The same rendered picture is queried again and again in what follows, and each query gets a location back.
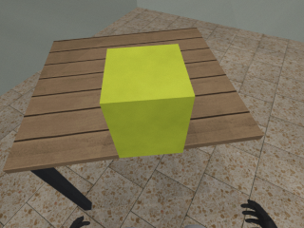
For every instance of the carton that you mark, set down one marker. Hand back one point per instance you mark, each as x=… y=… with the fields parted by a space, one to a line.
x=147 y=99

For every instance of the right robot hand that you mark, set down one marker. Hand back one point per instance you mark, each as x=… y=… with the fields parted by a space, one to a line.
x=262 y=218

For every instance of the table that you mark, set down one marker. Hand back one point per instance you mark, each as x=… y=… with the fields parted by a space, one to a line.
x=65 y=125

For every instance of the left robot hand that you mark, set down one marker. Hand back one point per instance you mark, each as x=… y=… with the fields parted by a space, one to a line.
x=78 y=223

